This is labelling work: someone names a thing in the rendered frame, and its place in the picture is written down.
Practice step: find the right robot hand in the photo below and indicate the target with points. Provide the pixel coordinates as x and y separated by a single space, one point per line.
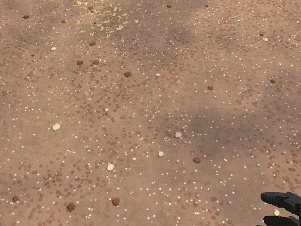
289 202

